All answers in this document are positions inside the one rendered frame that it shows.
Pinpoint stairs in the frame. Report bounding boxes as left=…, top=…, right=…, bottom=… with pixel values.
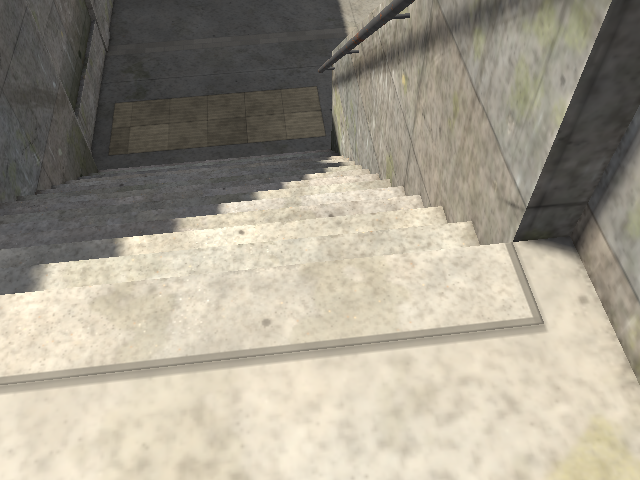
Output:
left=0, top=149, right=480, bottom=295

